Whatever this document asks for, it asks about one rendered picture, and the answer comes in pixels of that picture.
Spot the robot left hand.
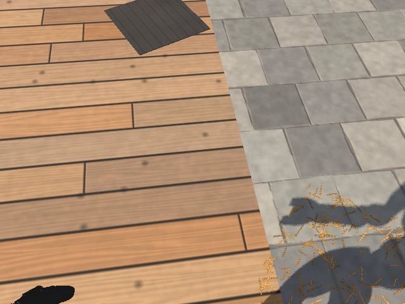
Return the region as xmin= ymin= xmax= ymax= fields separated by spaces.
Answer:
xmin=11 ymin=286 xmax=75 ymax=304

